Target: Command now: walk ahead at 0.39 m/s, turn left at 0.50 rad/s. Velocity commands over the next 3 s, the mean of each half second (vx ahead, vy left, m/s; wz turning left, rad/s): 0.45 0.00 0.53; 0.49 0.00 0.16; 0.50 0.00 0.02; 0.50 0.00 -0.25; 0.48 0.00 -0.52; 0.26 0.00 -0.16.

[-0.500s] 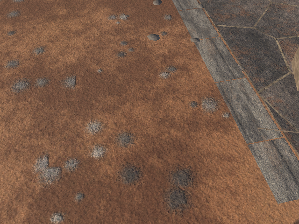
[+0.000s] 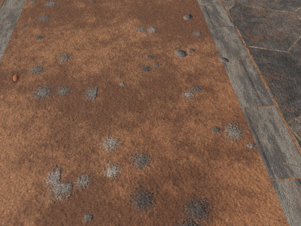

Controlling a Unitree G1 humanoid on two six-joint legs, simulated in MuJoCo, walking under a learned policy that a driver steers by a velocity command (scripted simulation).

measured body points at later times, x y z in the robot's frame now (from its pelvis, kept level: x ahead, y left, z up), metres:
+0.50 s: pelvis +0.16 +0.01 -0.01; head +0.18 +0.00 +0.44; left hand +0.03 +0.24 -0.14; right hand +0.42 -0.14 -0.10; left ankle +0.26 +0.20 -0.69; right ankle +0.06 -0.15 -0.74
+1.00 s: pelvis +0.39 +0.14 +0.00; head +0.41 +0.16 +0.45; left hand +0.48 +0.44 -0.10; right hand +0.51 -0.10 -0.13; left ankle +0.27 +0.19 -0.74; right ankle +0.64 +0.07 -0.69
